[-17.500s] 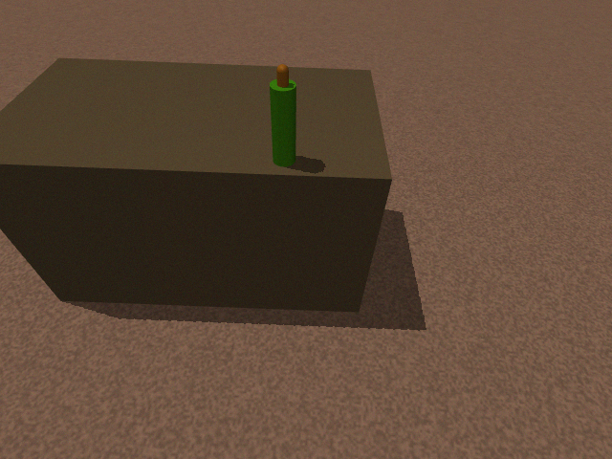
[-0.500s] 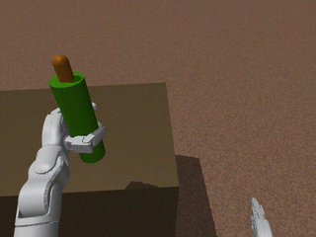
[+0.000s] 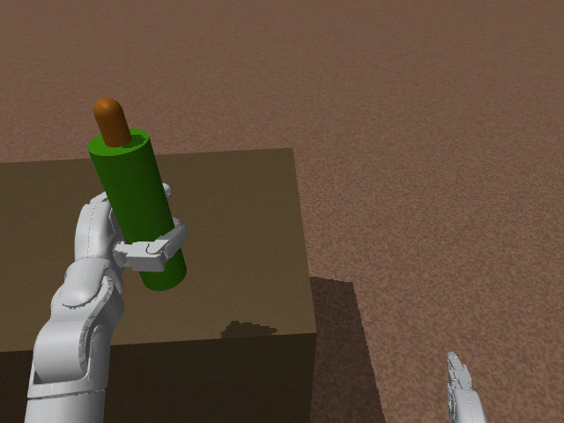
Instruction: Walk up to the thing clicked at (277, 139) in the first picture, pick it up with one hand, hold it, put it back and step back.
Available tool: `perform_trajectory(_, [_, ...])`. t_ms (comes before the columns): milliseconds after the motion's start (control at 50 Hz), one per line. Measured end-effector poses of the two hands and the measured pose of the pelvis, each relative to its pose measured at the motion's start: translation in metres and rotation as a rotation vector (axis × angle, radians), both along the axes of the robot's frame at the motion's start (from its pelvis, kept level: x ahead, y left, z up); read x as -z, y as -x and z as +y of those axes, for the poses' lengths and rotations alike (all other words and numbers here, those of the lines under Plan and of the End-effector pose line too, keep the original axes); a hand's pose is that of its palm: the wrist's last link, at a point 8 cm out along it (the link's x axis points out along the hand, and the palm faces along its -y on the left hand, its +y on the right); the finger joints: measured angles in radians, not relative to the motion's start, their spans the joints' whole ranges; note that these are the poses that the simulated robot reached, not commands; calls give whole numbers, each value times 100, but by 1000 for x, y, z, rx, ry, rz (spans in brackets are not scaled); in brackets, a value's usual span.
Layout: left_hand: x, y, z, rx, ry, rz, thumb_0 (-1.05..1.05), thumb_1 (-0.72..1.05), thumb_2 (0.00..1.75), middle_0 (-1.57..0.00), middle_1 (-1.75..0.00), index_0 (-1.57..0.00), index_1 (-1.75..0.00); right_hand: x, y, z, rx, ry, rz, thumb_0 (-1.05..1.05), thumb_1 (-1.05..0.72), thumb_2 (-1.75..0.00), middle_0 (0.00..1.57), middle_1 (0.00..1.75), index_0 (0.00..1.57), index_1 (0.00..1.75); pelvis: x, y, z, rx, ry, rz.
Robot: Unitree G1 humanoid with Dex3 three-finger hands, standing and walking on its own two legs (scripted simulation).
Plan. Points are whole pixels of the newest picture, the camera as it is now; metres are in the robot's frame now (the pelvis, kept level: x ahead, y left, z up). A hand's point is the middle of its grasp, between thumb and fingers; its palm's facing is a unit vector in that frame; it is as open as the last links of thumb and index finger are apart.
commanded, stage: hold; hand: left
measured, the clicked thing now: (140, 203) +0.32 +0.17 +0.21
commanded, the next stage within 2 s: crouch in 0.26 s
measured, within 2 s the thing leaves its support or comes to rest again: neither
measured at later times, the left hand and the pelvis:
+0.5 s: hand (151, 232) +0.31 +0.16 +0.17, palm faces +0.18 -0.98 -0.01, open 8.5 cm; pelvis +0.00 +0.00 +0.00, yaw +0 degrees
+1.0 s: hand (154, 257) +0.35 +0.20 +0.08, palm faces +0.21 -0.98 -0.02, open 8.6 cm; pelvis +0.00 +0.01 +0.00, yaw -1 degrees
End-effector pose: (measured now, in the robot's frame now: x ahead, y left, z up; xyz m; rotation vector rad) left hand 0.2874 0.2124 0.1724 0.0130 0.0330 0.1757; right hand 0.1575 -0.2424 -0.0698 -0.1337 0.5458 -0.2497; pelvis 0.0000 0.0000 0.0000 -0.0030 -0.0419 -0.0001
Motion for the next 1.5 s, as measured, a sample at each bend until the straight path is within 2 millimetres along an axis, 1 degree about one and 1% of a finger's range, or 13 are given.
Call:
perform_trajectory(240, [2, 8, -1, 5, -8, 10, -1, -21, 114, -83, -108, -79, -108, 3, -1, -1, 0, -3, 16, -1, 52, -6, 5, 5, 6, 5, 0, 1, 0, -4, 0, -1])
perform_trajectory(340, [0, 10, 1, -1, -6, -3, -1, -21, 114, -83, -108, -79, -108, 3, -2, -1, 0, 2, 15, -1, 51, -6, 5, 5, 6, 5, 0, 0, 0, -5, -1, -1])
perform_trajectory(460, [-1, 8, 2, -3, 2, -2, -1, -21, 114, -83, -108, -79, -108, 4, -3, 1, -4, 0, 16, -1, 52, -6, 5, 5, 6, 5, 0, 1, 0, -6, -1, -3])
perform_trajectory(520, [2, 5, 2, -1, 12, 5, -1, -21, 114, -83, -108, -79, -108, 6, -2, 2, -5, -3, 25, -1, 53, -5, 5, 5, 6, 5, 0, 2, 0, -7, -1, -2])
perform_trajectory(620, [17, -5, 5, -5, 30, 43, -1, -22, 114, -83, -108, -79, -109, 10, 3, 2, -7, -5, 56, -1, 54, -5, 5, 5, 6, 5, 0, 3, 0, -8, -1, 6])
perform_trajectory(740, [48, -19, 14, -21, 35, 90, -1, -22, 115, -83, -109, -79, -110, 10, 10, -4, 6, 11, 83, -1, 55, -5, 5, 5, 6, 5, 1, 5, 0, -1, -1, 28])
perform_trajectory(820, [68, -23, 21, -38, 35, 98, -1, -22, 115, -82, -109, -79, -110, 9, 14, -8, 18, 27, 97, -1, 55, -4, 5, 5, 6, 5, 2, 4, 1, 6, 2, 45])
perform_trajectory(900, [83, -26, 28, -44, 28, 90, -1, -22, 115, -82, -110, -78, -110, 7, 15, -13, 28, 47, 112, -1, 55, -5, 5, 5, 6, 5, 3, 3, 3, 12, 6, 59])
perform_trajectory(980, [91, -28, 34, -40, 14, 74, -1, -22, 115, -82, -110, -78, -111, 5, 14, -14, 37, 62, 121, -1, 54, -5, 5, 5, 6, 5, 4, 3, 5, 14, 10, 69])
perform_trajectory(1100, [96, -36, 40, -29, 6, 53, -1, -22, 115, -82, -110, -78, -111, 7, 13, -14, 48, 68, 143, -1, 54, -5, 5, 5, 6, 5, 5, 4, 9, 15, 14, 83])
perform_trajectory(1260, [107, -46, 43, -20, 10, 47, -1, -22, 115, -82, -110, -78, -111, 12, 21, -11, 56, 57, 185, -1, 53, -5, 5, 5, 6, 5, 7, 6, 13, 18, 16, 105])
perform_trajectory(1380, [119, -48, 45, -21, 4, 53, -1, -22, 115, -82, -110, -78, -111, 16, 25, -8, 50, 51, 210, -1, 53, -5, 5, 5, 6, 5, 10, 7, 14, 21, 17, 125])
perform_trajectory(1500, [128, -49, 47, -28, -1, 48, -1, -22, 115, -82, -110, -78, -111, 18, 25, -7, 48, 55, 216, -1, 52, -5, 6, 5, 6, 5, 14, 9, 14, 19, 19, 143])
